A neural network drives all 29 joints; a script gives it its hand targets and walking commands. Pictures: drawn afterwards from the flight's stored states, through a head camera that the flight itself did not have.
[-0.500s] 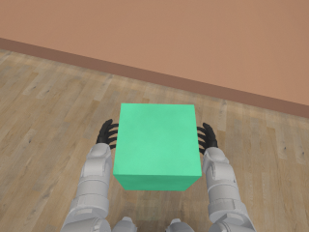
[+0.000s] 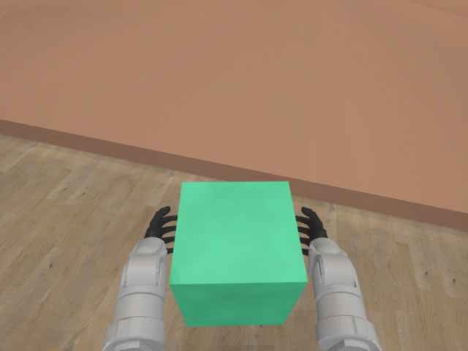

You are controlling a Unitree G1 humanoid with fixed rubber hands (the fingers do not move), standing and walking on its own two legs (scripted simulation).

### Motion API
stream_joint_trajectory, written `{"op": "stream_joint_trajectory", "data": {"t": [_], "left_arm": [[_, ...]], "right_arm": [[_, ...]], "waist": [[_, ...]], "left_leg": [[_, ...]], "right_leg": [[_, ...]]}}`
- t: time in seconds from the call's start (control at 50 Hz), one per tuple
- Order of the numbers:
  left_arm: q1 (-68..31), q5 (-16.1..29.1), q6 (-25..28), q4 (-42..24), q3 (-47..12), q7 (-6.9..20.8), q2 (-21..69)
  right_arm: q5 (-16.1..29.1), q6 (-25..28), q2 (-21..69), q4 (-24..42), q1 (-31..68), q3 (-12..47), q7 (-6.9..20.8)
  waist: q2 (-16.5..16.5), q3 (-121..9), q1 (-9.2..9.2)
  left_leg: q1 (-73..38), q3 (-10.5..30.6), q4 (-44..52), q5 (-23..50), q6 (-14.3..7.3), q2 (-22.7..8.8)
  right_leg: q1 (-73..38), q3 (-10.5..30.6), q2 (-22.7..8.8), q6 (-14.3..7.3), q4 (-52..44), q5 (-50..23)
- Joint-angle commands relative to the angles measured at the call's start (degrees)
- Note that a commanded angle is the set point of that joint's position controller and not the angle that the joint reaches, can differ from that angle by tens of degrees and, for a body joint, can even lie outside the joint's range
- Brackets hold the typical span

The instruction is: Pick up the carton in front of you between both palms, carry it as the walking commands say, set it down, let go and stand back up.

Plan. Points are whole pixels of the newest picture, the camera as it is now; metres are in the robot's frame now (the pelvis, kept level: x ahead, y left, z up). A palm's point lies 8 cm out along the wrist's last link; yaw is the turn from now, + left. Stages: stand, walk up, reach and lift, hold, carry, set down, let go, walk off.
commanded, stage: reach and lift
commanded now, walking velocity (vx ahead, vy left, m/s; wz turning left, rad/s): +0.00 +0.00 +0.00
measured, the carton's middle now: (235, 257) +0.31 +0.00 -0.05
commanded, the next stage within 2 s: hold in 0.80 s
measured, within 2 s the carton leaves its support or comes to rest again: neither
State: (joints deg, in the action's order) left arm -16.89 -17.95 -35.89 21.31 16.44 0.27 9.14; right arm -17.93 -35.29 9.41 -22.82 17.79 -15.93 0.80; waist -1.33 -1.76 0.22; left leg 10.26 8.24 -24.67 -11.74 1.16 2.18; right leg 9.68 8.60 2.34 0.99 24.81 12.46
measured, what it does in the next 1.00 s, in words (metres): stands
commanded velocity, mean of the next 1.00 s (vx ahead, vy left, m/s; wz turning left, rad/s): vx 0.00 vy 0.00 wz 0.00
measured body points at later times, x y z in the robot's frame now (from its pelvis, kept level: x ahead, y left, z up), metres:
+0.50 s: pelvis +0.01 +0.00 +0.00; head -0.02 +0.01 +0.45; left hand +0.31 +0.16 +0.02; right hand +0.31 -0.15 +0.02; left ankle +0.02 +0.13 -0.74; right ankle +0.02 -0.13 -0.74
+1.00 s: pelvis +0.01 +0.00 +0.00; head -0.04 +0.01 +0.45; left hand +0.30 +0.16 +0.04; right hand +0.30 -0.15 +0.05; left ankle +0.02 +0.13 -0.74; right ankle +0.02 -0.13 -0.74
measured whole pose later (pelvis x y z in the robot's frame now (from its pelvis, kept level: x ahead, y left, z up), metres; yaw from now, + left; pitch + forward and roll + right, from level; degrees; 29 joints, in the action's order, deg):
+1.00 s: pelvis +0.01 +0.00 +0.00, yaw +0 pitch -7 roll +0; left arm -14.3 -15.8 -44.0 11.5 11.9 -0.3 8.5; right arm -15.2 -43.3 8.6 -12.6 14.6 -11.7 0.3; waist -0.9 0.7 0.3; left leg 2.9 7.8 -20.8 -10.9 0.8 2.0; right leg 2.3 8.0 1.7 0.9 20.9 11.6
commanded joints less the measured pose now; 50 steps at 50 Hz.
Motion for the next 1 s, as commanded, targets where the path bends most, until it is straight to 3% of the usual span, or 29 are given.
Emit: {"op": "stream_joint_trajectory", "data": {"t": [0.0, 0.04, 0.06, 0.08, 0.14, 0.18, 0.2, 0.24, 0.3, 0.32, 0.38, 0.4, 0.42, 0.44, 0.46, 0.48, 0.52, 0.54, 0.58, 0.6, 0.62, 0.68, 0.72, 0.74, 0.78, 0.8, 0.86, 0.9, 0.98], "left_arm": [[-29.12, 13.48, 1.91, 1.63, -31.07, 14.98, 56.04], [-31.12, 13.5, 2.15, -0.3, -32.14, 14.53, 55.21], [-27.83, 13.32, 2.23, 0.03, -30.79, 14.51, 54.99], [-30.08, 13.27, 2.08, 0.45, -30.39, 14.6, 55.59], [-29.93, 14.47, 2.43, -1.58, -32.66, 14.63, 55.71], [-29.75, 15.01, 2.01, -1.53, -34.08, 14.68, 55.82], [-31.36, 14.25, 1.86, -1.81, -33.4, 14.52, 55.43], [-29.06, 15.8, 1.29, -3.62, -35.11, 14.08, 55.41], [-23.4, 14.67, 0.29, -4.0, -34.17, 13.69, 53.57], [-26.46, 14.82, -0.13, -3.37, -34.21, 13.8, 54.57], [-23.55, 15.04, -0.66, -4.14, -33.41, 13.93, 54.16], [-22.9, 15.84, -0.26, -4.88, -34.24, 13.82, 54.77], [-22.94, 14.83, -0.63, -4.45, -34.46, 13.6, 56.31], [-24.73, 15.9, -0.06, -7.31, -35.32, 13.58, 55.18], [-25.54, 16.21, -0.34, -5.5, -34.78, 13.51, 55.96], [-27.97, 16.05, -0.17, -6.28, -35.57, 13.89, 54.41], [-26.57, 15.34, -0.76, -5.02, -34.08, 13.68, 55.54], [-26.63, 15.98, -0.73, -6.1, -35.37, 13.69, 55.03], [-25.12, 15.74, -1.18, -6.46, -34.77, 13.57, 53.51], [-26.93, 15.62, -1.58, -8.3, -36.02, 13.49, 54.24], [-24.82, 16.79, -1.75, -9.75, -36.7, 13.52, 54.38], [-23.39, 15.84, -2.83, -5.48, -34.2, 13.14, 54.11], [-23.88, 16.11, -2.62, -8.13, -35.03, 13.3, 53.55], [-23.12, 17.19, -2.8, -8.08, -35.92, 13.59, 54.39], [-26.19, 16.96, -3.06, -9.16, -35.59, 13.46, 52.6], [-28.29, 17.4, -3.13, -8.89, -36.27, 13.73, 53.67], [-26.85, 17.58, -4.54, -11.33, -36.81, 13.4, 53.49], [-26.09, 18.27, -5.51, -13.58, -38.89, 13.49, 53.82], [-24.32, 16.72, -6.99, -11.65, -36.49, 13.19, 51.23]], "right_arm": [[12.87, 1.94, 53.49, -1.56, 28.25, 30.15, 14.33], [13.54, 2.42, 55.57, -0.67, 30.17, 30.14, 14.26], [14.2, 1.81, 55.4, -0.63, 27.34, 30.77, 14.17], [13.87, 2.37, 55.15, 0.76, 31.74, 31.25, 14.27], [14.01, 2.25, 54.73, 0.04, 30.58, 32.05, 14.15], [14.98, 2.15, 55.7, 3.04, 29.91, 32.51, 13.72], [14.53, 1.87, 55.12, 1.74, 30.81, 32.01, 13.66], [14.82, 1.65, 54.51, 3.75, 27.27, 32.68, 13.72], [15.42, 0.91, 54.35, 4.6, 24.59, 32.89, 13.61], [14.19, 0.53, 52.98, 3.18, 23.48, 31.4, 13.5], [15.07, -0.32, 52.51, 5.18, 23.17, 32.73, 13.73], [15.82, -0.06, 53.25, 7.26, 24.6, 33.56, 13.77], [15.11, 0.03, 53.06, 7.32, 25.31, 34.45, 13.92], [15.96, -0.03, 53.89, 9.18, 25.7, 34.66, 13.75], [15.14, -0.02, 51.73, 7.54, 24.77, 33.26, 13.87], [15.5, -0.02, 53.59, 8.68, 27.29, 34.04, 13.34], [14.66, -0.74, 52.48, 6.36, 26.17, 32.93, 13.09], [15.2, -0.66, 53.52, 7.79, 26.94, 34.02, 13.1], [16.4, -1.58, 54.39, 6.66, 25.14, 34.34, 12.99], [15.72, -1.63, 54.39, 6.56, 24.69, 34.37, 13.14], [15.95, -2.06, 54.01, 7.39, 22.39, 34.06, 13.15], [16.25, -2.59, 51.45, 7.92, 24.24, 33.58, 12.81], [16.23, -2.57, 52.33, 10.08, 26.11, 34.74, 12.79], [16.81, -2.67, 52.62, 10.76, 22.66, 35.56, 12.67], [16.47, -3.6, 53.46, 8.51, 24.39, 34.34, 12.9], [16.81, -3.24, 53.21, 9.96, 25.37, 35.13, 12.91], [17.41, -4.74, 54.55, 12.08, 26.82, 36.8, 13.15], [18.06, -5.54, 53.18, 14.6, 24.35, 36.99, 13.02], [17.3, -7.1, 52.16, 11.46, 23.98, 35.02, 12.84]], "waist": [[2.47, -10.85, 0.38], [1.33, -14.61, -0.33], [2.52, -11.9, 2.19], [0.93, -13.1, 0.12], [-0.05, -12.53, 1.25], [0.16, -14.68, -1.1], [1.27, -16.48, 0.45], [1.26, -15.53, -1.24], [0.83, -13.82, 0.55], [1.96, -13.3, -2.25], [2.3, -11.79, 0.32], [-0.82, -12.48, 0.85], [1.82, -13.92, 0.33], [-0.09, -13.37, -0.18], [3.4, -14.12, -0.47], [-0.24, -14.01, -1.74], [2.09, -11.22, -0.48], [-0.71, -12.62, -0.53], [1.21, -12.26, 1.15], [4.52, -11.66, -0.12], [1.59, -13.39, -1.18], [2.48, -12.43, 1.25], [-1.37, -12.1, 1.19], [2.34, -12.81, -0.65], [-0.21, -10.47, 0.24], [2.34, -11.74, -0.63], [-0.34, -9.84, 0.29], [2.64, -11.94, -0.63], [0.06, -9.89, 0.65]], "left_leg": [[-4.69, -5.33, 3.41, 2.29, -0.16, 4.07], [-6.04, -4.94, 3.14, 6.27, -0.24, 3.2], [-5.22, -6.32, 2.95, 6.89, -0.58, 3.73], [-5.43, -5.45, 2.88, 7.95, -0.4, 4.09], [-5.54, -5.49, 3.28, 6.83, -0.43, 4.25], [-9.1, -5.64, 2.13, 8.63, -0.6, 3.79], [-10.05, -5.58, 2.73, 10.76, -0.36, 3.96], [-9.31, -4.67, 4.08, 11.23, 0.03, 3.75], [-9.59, -4.94, 4.4, 13.48, -0.12, 4.19], [-10.24, -5.28, 3.42, 13.06, 0.93, 4.14], [-10.4, -4.96, 4.84, 11.47, 0.04, 4.37], [-8.71, -3.99, 4.75, 13.41, -0.27, 3.67], [-9.37, -4.97, 4.46, 13.27, 0.61, 4.52], [-10.73, -4.59, 4.01, 13.55, -0.57, 3.81], [-10.62, -4.54, 5.05, 11.99, 0.15, 4.13], [-11.51, -5.62, 4.39, 10.84, 0.0, 4.22], [-8.47, -5.0, 4.38, 11.24, 0.2, 4.03], [-10.6, -4.24, 4.73, 11.22, -0.4, 3.54], [-10.32, -5.11, 4.24, 10.26, -0.53, 3.24], [-9.5, -5.26, 4.53, 11.63, 0.25, 4.21], [-11.84, -4.99, 4.07, 13.57, 0.06, 3.78], [-10.07, -5.11, 4.49, 14.41, 0.16, 4.19], [-11.19, -4.6, 4.43, 13.33, -0.47, 4.05], [-10.99, -4.79, 4.65, 12.16, 0.24, 4.67], [-10.86, -5.24, 5.08, 10.57, -0.21, 4.27], [-10.13, -5.31, 4.88, 8.62, -0.03, 4.17], [-11.06, -5.28, 6.42, 7.86, -0.56, 4.05], [-13.36, -5.04, 5.84, 11.69, -0.15, 4.1], [-12.31, -4.76, 6.23, 8.97, -0.4, 3.44]], "right_leg": [[-1.18, -5.27, 3.01, -1.03, -5.25, -1.55], [-2.15, -4.99, 3.29, -0.98, -4.16, -6.02], [-1.54, -5.18, 3.57, -0.44, -4.13, -6.28], [-2.0, -5.32, 3.89, -0.04, -4.06, -7.3], [-1.16, -5.78, 4.01, -0.09, -3.99, -5.78], [-1.71, -5.66, 4.07, -0.17, -4.02, -6.77], [-1.38, -5.53, 3.94, -0.18, -4.78, -8.57], [-3.63, -5.77, 4.26, -0.3, -4.17, -10.46], [-3.85, -5.6, 4.31, 0.05, -5.28, -11.68], [-4.67, -5.03, 3.6, -0.37, -5.95, -10.74], [-4.6, -5.54, 3.49, -0.31, -6.15, -10.97], [-5.86, -5.93, 4.11, -0.42, -5.53, -11.34], [-7.38, -5.34, 3.69, -0.11, -5.47, -12.88], [-4.75, -5.64, 4.3, -0.09, -4.97, -12.41], [-5.25, -5.59, 3.9, -0.64, -5.22, -11.53], [-4.34, -5.41, 4.27, 0.33, -6.15, -10.19], [-5.27, -5.18, 3.96, -0.44, -5.43, -10.83], [-4.75, -5.9, 4.71, 0.28, -4.73, -10.4], [-5.58, -5.57, 3.86, 0.01, -5.49, -8.87], [-5.17, -4.92, 3.43, -0.21, -5.61, -11.57], [-5.13, -4.68, 3.71, 0.13, -5.82, -12.71], [-7.56, -5.19, 3.66, -0.05, -5.46, -13.92], [-6.08, -5.65, 4.24, 0.41, -5.34, -12.12], [-7.96, -4.65, 3.34, -0.23, -6.23, -12.24], [-4.98, -5.35, 4.05, 0.25, -6.25, -10.13], [-5.92, -4.9, 3.28, 0.05, -6.11, -9.52], [-5.62, -5.82, 4.18, 0.65, -6.59, -7.99], [-7.05, -4.67, 3.48, -0.22, -7.05, -11.39], [-7.24, -5.5, 3.22, -0.02, -7.8, -7.71]]}}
